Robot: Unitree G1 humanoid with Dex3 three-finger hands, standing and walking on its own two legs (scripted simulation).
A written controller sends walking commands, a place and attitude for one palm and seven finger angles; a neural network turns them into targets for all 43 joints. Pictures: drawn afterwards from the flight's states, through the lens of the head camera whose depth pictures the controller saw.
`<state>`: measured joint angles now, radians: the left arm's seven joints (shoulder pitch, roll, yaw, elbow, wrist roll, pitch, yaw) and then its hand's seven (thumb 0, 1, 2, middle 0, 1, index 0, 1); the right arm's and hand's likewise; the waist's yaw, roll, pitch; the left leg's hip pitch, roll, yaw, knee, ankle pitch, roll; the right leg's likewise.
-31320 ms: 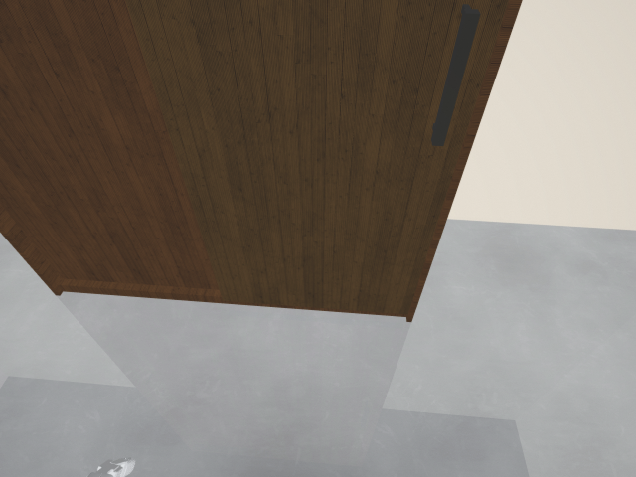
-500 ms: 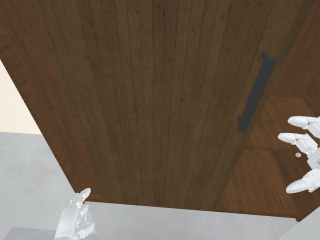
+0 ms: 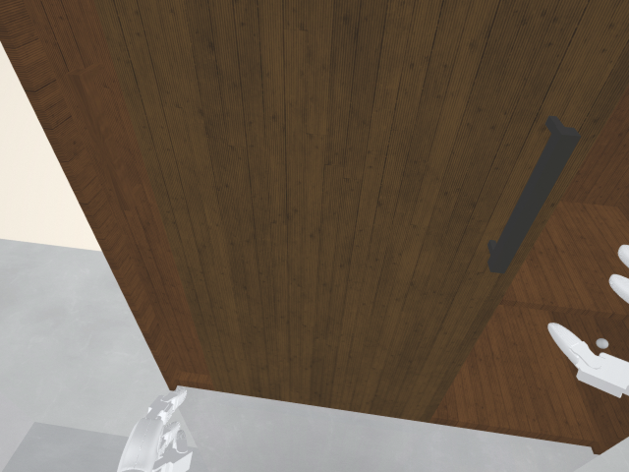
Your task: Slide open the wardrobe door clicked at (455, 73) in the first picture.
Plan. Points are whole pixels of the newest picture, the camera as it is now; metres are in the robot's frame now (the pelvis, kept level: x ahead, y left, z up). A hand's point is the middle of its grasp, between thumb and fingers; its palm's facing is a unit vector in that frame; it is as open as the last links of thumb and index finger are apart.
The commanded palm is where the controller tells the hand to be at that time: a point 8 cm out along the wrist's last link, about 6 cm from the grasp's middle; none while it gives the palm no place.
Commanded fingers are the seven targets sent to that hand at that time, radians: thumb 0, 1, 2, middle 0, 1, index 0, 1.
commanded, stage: draw the hand back to the body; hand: right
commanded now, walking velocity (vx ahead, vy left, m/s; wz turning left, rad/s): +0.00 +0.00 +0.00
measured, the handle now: (522, 201) +0.45 -0.31 +0.15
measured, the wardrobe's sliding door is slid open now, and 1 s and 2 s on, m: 0.51 0.51 0.51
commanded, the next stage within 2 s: step back with the hand held close in 0.58 s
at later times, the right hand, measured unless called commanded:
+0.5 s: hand (557, 328) +0.22 -0.24 +0.16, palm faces +0.43 +0.83 -0.36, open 7.5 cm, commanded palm +0.17 -0.28 +0.17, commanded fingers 0.00 -0.90 -0.90 0.20 0.30 0.20 0.30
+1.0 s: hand (543, 319) +0.24 -0.23 +0.16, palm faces +0.35 +0.82 -0.46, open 7.4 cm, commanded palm +0.18 -0.28 +0.17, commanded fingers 0.00 -0.90 -0.90 0.20 0.30 0.20 0.30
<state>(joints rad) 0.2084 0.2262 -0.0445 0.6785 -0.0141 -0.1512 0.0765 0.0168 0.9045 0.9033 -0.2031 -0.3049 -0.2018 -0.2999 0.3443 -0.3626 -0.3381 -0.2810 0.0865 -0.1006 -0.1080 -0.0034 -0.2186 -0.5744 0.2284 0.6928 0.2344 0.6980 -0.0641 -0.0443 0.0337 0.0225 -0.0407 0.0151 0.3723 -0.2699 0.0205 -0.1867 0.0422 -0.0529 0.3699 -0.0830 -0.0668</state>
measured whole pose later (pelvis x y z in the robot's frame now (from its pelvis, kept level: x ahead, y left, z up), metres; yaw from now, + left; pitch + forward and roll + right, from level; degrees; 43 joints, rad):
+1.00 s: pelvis +0.03 +0.02 +0.00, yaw +1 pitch +0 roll +1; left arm 0.17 0.25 0.00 0.54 -0.03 0.06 0.08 0.01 0.91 0.90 -0.20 -0.30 -0.20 -0.30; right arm 0.53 -0.42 -0.37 -0.48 0.08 -0.10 -0.09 0.01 -0.89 -0.90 0.21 0.30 0.22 0.30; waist -0.03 -0.04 -0.01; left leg -0.09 -0.07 0.01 0.43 -0.33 0.02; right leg -0.33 0.01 -0.06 0.48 -0.15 -0.06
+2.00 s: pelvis -0.18 -0.11 -0.05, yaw -2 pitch -5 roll +5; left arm 0.22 0.18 0.03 0.60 -0.02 -0.13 -0.01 0.01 0.91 0.90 -0.20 -0.30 -0.20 -0.30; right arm 0.46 -0.53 -0.50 -0.69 0.07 -0.26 -0.10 0.01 -0.88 -0.90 0.21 0.30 0.21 0.30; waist -0.05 0.08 0.05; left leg -0.33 -0.02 0.06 0.80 -0.40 0.08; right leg -0.73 0.06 -0.03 1.19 -0.43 0.10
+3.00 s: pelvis -0.49 -0.30 -0.03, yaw -3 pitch -3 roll +1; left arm 0.23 0.20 0.03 0.64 0.00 -0.10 0.08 0.02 0.91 0.90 -0.20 -0.30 -0.20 -0.30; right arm 0.36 -0.38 -0.44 -0.46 0.04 -0.21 -0.18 0.01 -0.89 -0.90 0.20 0.30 0.21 0.30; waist -0.01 0.03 0.00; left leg -0.30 0.04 0.02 0.87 -0.52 0.03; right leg -0.36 -0.09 -0.05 0.71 -0.30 -0.02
